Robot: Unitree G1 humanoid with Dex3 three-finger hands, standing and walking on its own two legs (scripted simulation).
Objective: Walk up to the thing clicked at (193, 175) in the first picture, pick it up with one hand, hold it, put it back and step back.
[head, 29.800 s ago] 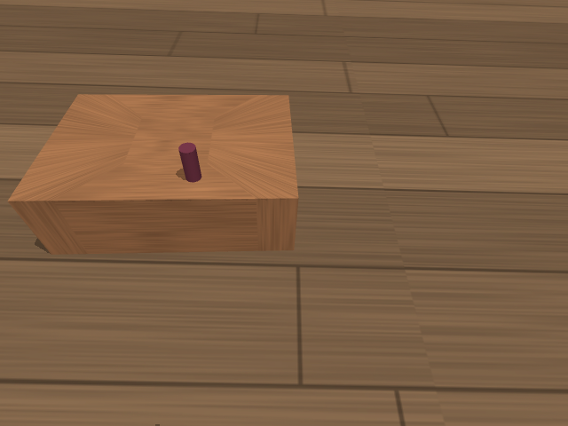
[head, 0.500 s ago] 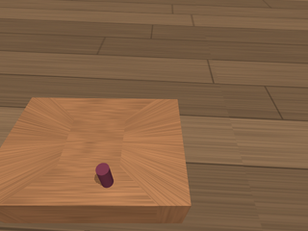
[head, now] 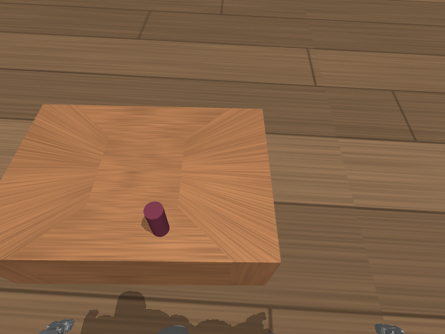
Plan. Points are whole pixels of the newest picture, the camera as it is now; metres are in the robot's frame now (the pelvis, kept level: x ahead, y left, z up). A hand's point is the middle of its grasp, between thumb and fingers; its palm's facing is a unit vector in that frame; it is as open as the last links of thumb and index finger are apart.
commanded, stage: step back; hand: left
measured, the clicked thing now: (157, 220) +0.48 +0.20 -0.36
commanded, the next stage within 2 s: none
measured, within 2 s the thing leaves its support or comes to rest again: neither
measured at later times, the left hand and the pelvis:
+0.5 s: hand out of the picture +0.03 +0.27 -0.16, palm faces -0.11 -0.91 -0.39, open 7.4 cm; pelvis -0.09 +0.01 -0.01, yaw -5 degrees
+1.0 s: hand out of the picture -0.10 +0.29 -0.15, palm faces +0.03 -0.93 -0.38, open 7.4 cm; pelvis -0.22 +0.02 -0.01, yaw +1 degrees
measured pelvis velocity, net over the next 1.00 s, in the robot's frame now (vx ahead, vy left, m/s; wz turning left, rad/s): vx -0.22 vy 0.02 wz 0.02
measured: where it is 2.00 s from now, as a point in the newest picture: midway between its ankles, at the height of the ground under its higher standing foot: outside the picture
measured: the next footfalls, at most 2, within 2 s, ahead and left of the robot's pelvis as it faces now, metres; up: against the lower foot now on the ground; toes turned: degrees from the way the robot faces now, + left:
right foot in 0.48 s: -0.09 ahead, -0.11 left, +0.00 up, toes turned -2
left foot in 0.88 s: -0.16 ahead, +0.13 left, +0.00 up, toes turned -1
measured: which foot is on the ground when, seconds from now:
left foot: down 0.00-0.50, up 0.52-0.86, down 0.88-1.00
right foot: down 0.00-0.08, up 0.10-0.46, down 0.48-0.90, up 0.92-1.00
